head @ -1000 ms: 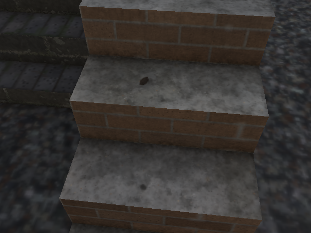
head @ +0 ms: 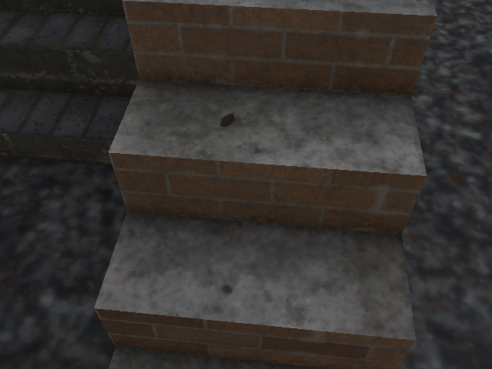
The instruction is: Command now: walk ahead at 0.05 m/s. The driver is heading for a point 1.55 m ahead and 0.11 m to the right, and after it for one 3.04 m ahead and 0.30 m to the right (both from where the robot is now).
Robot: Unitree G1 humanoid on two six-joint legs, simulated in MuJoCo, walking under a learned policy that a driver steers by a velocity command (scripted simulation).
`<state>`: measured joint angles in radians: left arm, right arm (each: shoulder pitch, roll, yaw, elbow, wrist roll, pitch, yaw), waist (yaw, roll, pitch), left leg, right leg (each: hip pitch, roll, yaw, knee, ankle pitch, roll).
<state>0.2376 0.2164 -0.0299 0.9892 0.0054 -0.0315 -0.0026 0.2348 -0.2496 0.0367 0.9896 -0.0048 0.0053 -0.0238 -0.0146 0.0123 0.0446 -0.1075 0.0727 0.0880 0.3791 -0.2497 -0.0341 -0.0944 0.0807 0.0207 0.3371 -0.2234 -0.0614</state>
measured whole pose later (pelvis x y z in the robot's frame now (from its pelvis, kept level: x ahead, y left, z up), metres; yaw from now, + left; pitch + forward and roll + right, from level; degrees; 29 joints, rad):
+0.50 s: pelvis -0.01 -0.01 +0.00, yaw +0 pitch -1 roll +0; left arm 0.31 0.19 0.03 0.94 0.01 0.01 0.01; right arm 0.25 -0.23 -0.03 1.07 0.01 -0.02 0.00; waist -0.01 0.01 0.01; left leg -0.12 0.08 0.08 0.35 -0.22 -0.04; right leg -0.11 0.08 0.01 0.32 -0.20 -0.07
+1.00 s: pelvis -0.01 -0.02 +0.00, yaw +0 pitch +0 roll +0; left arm 0.32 0.18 0.05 0.92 0.01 0.01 0.02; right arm 0.27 -0.22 -0.04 1.10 0.02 -0.03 0.00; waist -0.01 0.01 0.00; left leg -0.14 0.09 0.06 0.36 -0.21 -0.06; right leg -0.12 0.10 0.01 0.31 -0.18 -0.08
